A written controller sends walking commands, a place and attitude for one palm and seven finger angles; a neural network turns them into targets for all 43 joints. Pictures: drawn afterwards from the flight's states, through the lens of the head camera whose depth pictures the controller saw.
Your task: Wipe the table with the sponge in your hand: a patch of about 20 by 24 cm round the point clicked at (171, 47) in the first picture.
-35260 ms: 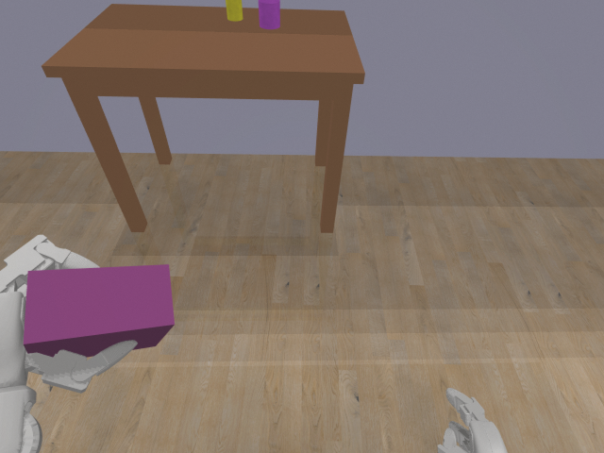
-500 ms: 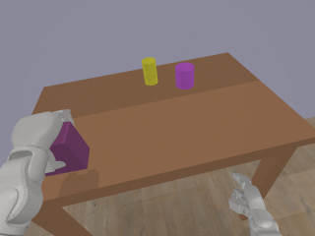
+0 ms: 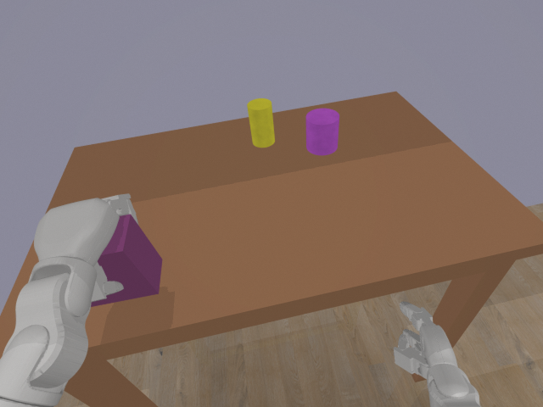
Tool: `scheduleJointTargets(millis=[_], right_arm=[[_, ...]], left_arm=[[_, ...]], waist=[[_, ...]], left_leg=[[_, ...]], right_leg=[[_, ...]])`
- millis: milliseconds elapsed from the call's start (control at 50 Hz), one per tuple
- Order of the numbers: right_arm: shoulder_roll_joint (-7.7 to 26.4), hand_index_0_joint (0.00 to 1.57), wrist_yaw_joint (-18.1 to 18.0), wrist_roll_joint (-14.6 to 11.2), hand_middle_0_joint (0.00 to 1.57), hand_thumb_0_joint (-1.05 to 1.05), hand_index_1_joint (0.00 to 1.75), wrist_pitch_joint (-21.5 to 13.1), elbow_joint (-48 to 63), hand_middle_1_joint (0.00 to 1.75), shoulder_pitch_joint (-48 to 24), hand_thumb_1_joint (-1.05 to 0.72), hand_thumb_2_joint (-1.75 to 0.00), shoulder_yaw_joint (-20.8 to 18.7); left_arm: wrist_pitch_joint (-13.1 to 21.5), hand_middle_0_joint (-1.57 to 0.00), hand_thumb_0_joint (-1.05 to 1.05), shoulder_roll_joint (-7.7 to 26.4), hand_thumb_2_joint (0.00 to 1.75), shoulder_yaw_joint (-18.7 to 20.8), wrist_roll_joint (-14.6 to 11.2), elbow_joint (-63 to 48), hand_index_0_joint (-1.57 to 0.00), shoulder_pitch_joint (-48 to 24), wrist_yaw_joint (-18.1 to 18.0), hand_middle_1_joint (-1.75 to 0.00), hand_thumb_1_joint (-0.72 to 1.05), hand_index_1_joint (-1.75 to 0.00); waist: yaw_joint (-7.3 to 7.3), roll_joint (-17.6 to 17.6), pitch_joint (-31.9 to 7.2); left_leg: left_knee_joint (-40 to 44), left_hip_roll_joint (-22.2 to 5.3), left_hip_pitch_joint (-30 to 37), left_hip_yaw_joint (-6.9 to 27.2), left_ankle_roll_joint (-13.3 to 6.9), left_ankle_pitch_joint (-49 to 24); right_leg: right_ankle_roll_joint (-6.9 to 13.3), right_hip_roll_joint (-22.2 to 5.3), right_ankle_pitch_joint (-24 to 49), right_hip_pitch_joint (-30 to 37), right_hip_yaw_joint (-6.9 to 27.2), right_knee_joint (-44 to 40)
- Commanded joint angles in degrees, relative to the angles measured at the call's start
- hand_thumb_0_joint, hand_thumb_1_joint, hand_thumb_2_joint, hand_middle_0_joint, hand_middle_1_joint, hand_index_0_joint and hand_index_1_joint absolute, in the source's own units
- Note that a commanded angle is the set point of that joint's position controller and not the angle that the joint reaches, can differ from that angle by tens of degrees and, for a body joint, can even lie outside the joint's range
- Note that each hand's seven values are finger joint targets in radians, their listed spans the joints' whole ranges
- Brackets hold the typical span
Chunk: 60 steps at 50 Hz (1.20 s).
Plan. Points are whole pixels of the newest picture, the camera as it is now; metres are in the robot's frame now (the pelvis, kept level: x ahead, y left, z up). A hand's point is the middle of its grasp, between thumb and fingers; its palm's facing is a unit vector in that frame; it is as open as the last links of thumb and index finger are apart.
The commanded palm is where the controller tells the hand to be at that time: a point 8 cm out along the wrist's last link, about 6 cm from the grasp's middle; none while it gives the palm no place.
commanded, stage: move the sponge above the wiping area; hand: left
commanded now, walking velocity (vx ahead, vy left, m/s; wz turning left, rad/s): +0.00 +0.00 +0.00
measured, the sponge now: (115, 269) +0.24 +0.29 +0.10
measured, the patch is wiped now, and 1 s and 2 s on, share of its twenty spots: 0.00 0.00 0.00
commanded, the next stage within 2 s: lower the sponge onto the table in 1.80 s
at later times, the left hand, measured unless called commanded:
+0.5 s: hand (123, 251) +0.25 +0.27 +0.13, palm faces +0.08 -0.07 -0.99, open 9.9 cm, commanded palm +0.22 +0.26 +0.20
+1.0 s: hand (139, 242) +0.28 +0.27 +0.12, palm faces +0.05 -0.06 -1.00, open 9.9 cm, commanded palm +0.25 +0.26 +0.18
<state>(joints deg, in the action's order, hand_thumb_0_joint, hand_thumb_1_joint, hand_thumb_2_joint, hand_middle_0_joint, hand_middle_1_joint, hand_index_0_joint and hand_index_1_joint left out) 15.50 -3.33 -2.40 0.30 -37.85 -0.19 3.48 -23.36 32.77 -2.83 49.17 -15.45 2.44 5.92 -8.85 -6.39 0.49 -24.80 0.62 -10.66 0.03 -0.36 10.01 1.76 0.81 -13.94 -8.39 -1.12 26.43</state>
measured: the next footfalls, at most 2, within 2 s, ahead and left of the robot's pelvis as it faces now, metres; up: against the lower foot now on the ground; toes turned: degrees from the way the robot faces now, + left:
none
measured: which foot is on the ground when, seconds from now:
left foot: down 0.00-1.00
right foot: down 0.00-1.00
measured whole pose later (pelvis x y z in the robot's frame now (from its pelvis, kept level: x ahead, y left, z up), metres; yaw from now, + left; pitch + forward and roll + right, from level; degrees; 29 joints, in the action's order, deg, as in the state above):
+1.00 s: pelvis +0.01 -0.01 +0.00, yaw +0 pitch -3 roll +0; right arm 15.6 -3.1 -2.5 0.5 -38.7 1.1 2.7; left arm -22.3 28.4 -6.8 52.7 -4.9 -2.5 3.1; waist -7.4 -5.9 -0.2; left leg -23.6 0.2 -10.4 0.1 0.0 10.4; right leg 2.2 1.3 -14.1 -8.1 -1.0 24.9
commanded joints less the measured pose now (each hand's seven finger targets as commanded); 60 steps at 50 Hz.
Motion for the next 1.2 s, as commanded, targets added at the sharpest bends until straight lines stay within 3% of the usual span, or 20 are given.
scheduleJointTargets(millis=[0, 120, 140, 220, 280, 520, 580, 620, 640, 720, 740, 820, 900, 920, 940, 1020, 1040, 1120, 1140, 1180], right_arm=[[4.2, 0.2, -0.1, -0.1, 0.2, 0.0, 0.3, -3.5, 11.1, 0.3, -14.0, -0.9, -0.9, -1.8], [4.4, 0.2, 0.7, -0.1, 0.2, 0.0, 0.3, -2.8, 11.1, 0.3, -16.0, -0.9, -0.9, -1.6], [4.3, 0.2, 0.7, -0.1, 0.2, 0.0, 0.3, -2.5, 11.2, 0.3, -15.2, -0.9, -0.9, -1.5], [4.4, 0.2, 0.1, -0.5, 0.2, 0.0, 0.3, -2.7, 10.8, 0.3, -16.2, -0.9, -0.9, -1.6], [4.3, 0.2, 0.0, -0.2, 0.2, 0.0, 0.3, -3.1, 10.8, 0.3, -14.4, -0.9, -0.9, -1.7], [4.3, 0.2, -0.8, -0.4, 0.2, 0.0, 0.3, -3.1, 9.6, 0.3, -15.0, -0.9, -0.9, -1.4], [4.3, 0.2, -0.4, -0.3, 0.2, 0.0, 0.3, -3.3, 9.5, 0.3, -13.8, -0.9, -0.9, -1.8], [4.5, 0.2, -0.1, -0.2, 0.2, 0.0, 0.3, -3.2, 9.9, 0.3, -14.4, -0.9, -0.9, -1.8], [4.1, 0.2, 0.1, -0.4, 0.2, 0.0, 0.3, -3.2, 10.4, 0.3, -14.3, -0.9, -0.9, -1.6], [4.9, 0.2, 0.1, -0.3, 0.2, 0.0, 0.3, -2.7, 9.8, 0.3, -13.8, -0.9, -0.9, -1.9], [4.4, 0.2, 0.1, -0.4, 0.2, 0.0, 0.3, -2.9, 10.5, 0.3, -13.5, -0.9, -0.9, -1.7], [4.8, 0.2, -0.4, -0.3, 0.2, 0.0, 0.3, -3.0, 10.0, 0.3, -13.3, -0.9, -0.9, -2.1], [4.6, 0.2, -0.2, -0.3, 0.2, 0.0, 0.3, -3.1, 9.8, 0.3, -11.6, -0.9, -0.9, -2.5], [4.7, 0.2, -0.3, -0.3, 0.2, 0.0, 0.3, -3.3, 9.7, 0.3, -12.5, -0.9, -0.9, -2.5], [4.4, 0.2, -0.3, -0.3, 0.2, 0.0, 0.3, -3.4, 10.0, 0.3, -12.0, -0.9, -0.9, -2.3], [4.9, 0.2, 0.1, -0.2, 0.2, 0.0, 0.3, -3.1, 9.8, 0.3, -12.6, -0.9, -0.9, -2.8], [4.5, 0.2, 0.4, -0.2, 0.2, 0.0, 0.3, -3.2, 10.4, 0.3, -11.7, -0.9, -0.9, -2.6], [5.2, 0.2, 0.4, -0.2, 0.2, 0.0, 0.3, -2.3, 9.7, 0.3, -12.4, -0.9, -0.9, -2.7], [4.8, 0.2, 0.4, -0.4, 0.2, 0.0, 0.3, -2.4, 10.3, 0.3, -11.9, -0.9, -0.9, -2.6], [4.9, 0.2, 0.2, -0.2, 0.2, 0.0, 0.3, -2.2, 10.1, 0.3, -11.8, -0.9, -0.9, -2.7]], left_arm=[[1.0, -1.2, 0.0, 11.8, 1.3, 7.8, 2.7, -12.8, -1.2, -14.1, -2.8, -1.6, 0.1, -1.6], [-0.9, -1.2, 0.0, 14.6, 1.3, 12.3, 3.0, -11.5, -1.2, -10.7, -3.8, -1.6, 0.1, -1.6], [-1.2, -1.2, 0.0, 11.4, 1.3, 9.3, 2.8, -11.2, -1.2, -11.9, -3.7, -1.6, 0.1, -1.6], [-1.7, -1.2, 0.0, 12.7, 1.3, 9.1, 3.6, -9.1, -1.2, -15.3, -3.7, -1.6, 0.1, -1.6], [-0.3, -1.2, 0.0, 9.3, 1.3, 4.9, 3.9, -10.3, -1.2, -16.7, -3.0, -1.6, 0.1, -1.6], [-0.4, -1.2, 0.0, 11.7, 1.3, 6.9, 5.6, -2.3, -1.2, -23.9, -5.2, -1.6, 0.1, -1.6], [0.0, -1.2, 0.0, 8.2, 1.3, 3.9, 5.1, -2.1, -1.2, -22.8, -4.7, -1.6, 0.1, -1.6], [-0.4, -1.2, 0.0, 10.7, 1.3, 6.8, 5.3, -2.6, -1.2, -19.3, -4.4, -1.6, 0.1, -1.6], [-0.5, -1.2, 0.0, 7.0, 1.3, 3.4, 5.1, -2.8, -1.2, -20.0, -3.9, -1.6, 0.1, -1.6], [-0.7, -1.2, 0.0, 11.1, 1.3, 6.8, 5.8, -2.0, -1.2, -20.1, -4.0, -1.6, 0.1, -1.6], [-0.5, -1.2, 0.0, 7.6, 1.3, 3.6, 5.6, -2.7, -1.2, -21.8, -3.9, -1.6, 0.1, -1.6], [0.6, -1.2, 0.0, 11.4, 1.3, 7.1, 5.7, -2.3, -1.2, -22.2, -5.0, -1.6, 0.1, -1.6], [1.7, -1.2, 0.0, 7.8, 1.3, 4.2, 5.2, -1.9, -1.2, -21.6, -5.5, -1.6, 0.1, -1.6], [1.5, -1.2, 0.0, 10.7, 1.3, 7.1, 5.6, -1.8, -1.2, -21.4, -5.9, -1.6, 0.1, -1.6], [1.3, -1.2, 0.0, 7.2, 1.3, 3.8, 5.6, -0.9, -1.2, -22.1, -5.7, -1.6, 0.1, -1.6], [1.1, -1.2, 0.0, 9.8, 1.3, 6.6, 5.9, -2.5, -1.2, -18.9, -6.2, -1.6, 0.1, -1.6], [0.9, -1.2, 0.0, 6.2, 1.3, 3.8, 5.7, -2.9, -1.2, -18.8, -6.1, -1.6, 0.1, -1.6], [-0.3, -1.2, 0.0, 10.5, 1.3, 7.5, 6.0, -1.3, -1.2, -17.8, -6.6, -1.6, 0.1, -1.6], [-0.5, -1.2, 0.0, 7.7, 1.3, 5.1, 5.7, -1.6, -1.2, -18.3, -6.4, -1.6, 0.1, -1.6], [-0.3, -1.2, 0.0, 8.7, 1.3, 5.7, 5.6, -1.9, -1.2, -18.1, -6.4, -1.6, 0.1, -1.6]], waist=[[0.11, 0.1, -13.4], [-0.74, 2.9, -10.6], [-0.17, 2.6, -11.2], [0.28, 2.7, -9.7], [0.88, 1.2, -12.1], [0.42, 1.7, -11.0], [0.9, 1.4, -13.1], [0.29, 2.5, -12.9], [0.99, 3.4, -12.7], [0.93, 3.5, -11.4], [1.3, 3.7, -12.6], [1.02, 3.3, -12.2], [1.46, 2.1, -13.7], [1.18, 2.8, -13.3], [1.74, 3.4, -13.2], [0.87, 2.6, -14.4], [1.26, 3.5, -15.4], [1.02, 4.7, -12.9], [1.41, 5.5, -13.8], [1.14, 4.6, -14.2]], left_leg=[[3.0, 0.5, 6.4, 3.4, -1.2, -8.8], [3.5, 0.1, 4.7, 3.6, -0.9, -7.7], [3.4, 0.1, 4.5, 2.9, -1.1, -7.6], [3.9, 0.5, 4.8, 3.3, -1.1, -4.2], [3.7, 0.5, 6.1, 3.1, -1.4, -6.1], [5.2, 1.1, 5.5, 2.9, -1.0, -1.8], [4.0, 1.0, 6.3, 2.4, -1.2, -6.3], [4.1, 0.9, 6.1, 2.9, -1.2, -6.5], [3.6, 0.9, 5.7, 2.0, -1.4, -7.1], [3.6, 0.8, 5.7, 2.6, -1.4, -6.7], [3.2, 0.9, 5.6, 1.9, -1.6, -7.5], [2.8, 1.1, 6.7, 2.2, -1.6, -7.6], [2.4, 0.9, 7.4, 1.7, -1.6, -10.6], [2.5, 1.0, 7.7, 2.1, -1.6, -9.7], [2.3, 1.0, 6.9, 1.5, -1.7, -10.2], [2.0, 1.0, 7.8, 2.0, -1.6, -12.5], [1.7, 0.9, 7.2, 1.3, -1.7, -13.7], [1.8, 1.0, 6.6, 1.7, -1.6, -12.1], [1.6, 0.9, 6.2, 1.1, -1.8, -12.4], [1.4, 1.1, 6.5, 1.2, -1.8, -12.9]], right_leg=[[2.3, -0.7, 6.4, 0.9, 4.8, -5.1], [3.0, 0.2, 5.2, 0.4, 6.6, -5.4], [2.4, -0.4, 5.2, 0.4, 4.6, -5.4], [2.7, 0.4, 1.7, -1.4, 6.5, -6.4], [2.3, -0.1, 4.1, -0.5, 4.1, -5.6], [2.9, 0.5, -0.3, -0.8, 5.8, -7.2], [2.5, 0.0, 4.4, 0.3, 3.7, -6.4], [2.9, 0.4, 4.4, 0.8, 5.3, -6.3], [2.4, -0.1, 5.2, 0.5, 3.7, -6.1], [2.7, 0.5, 4.9, -0.5, 5.4, -6.5], [2.3, -0.1, 5.7, 0.0, 3.6, -6.1], [2.6, 0.3, 5.7, -0.5, 5.7, -6.8], [2.1, -0.3, 9.7, 0.2, 3.5, -6.1], [2.8, 0.4, 8.4, 0.0, 5.4, -6.5], [2.3, -0.2, 9.0, -0.1, 3.7, -6.2], [2.8, 0.3, 12.3, 1.2, 5.2, -5.5], [2.3, -0.2, 14.1, 1.8, 3.3, -4.8], [2.5, 0.3, 13.2, 0.7, 5.3, -5.5], [2.0, -0.3, 13.6, 1.2, 3.7, -5.1], [1.8, -0.3, 14.1, 1.5, 3.7, -5.0]])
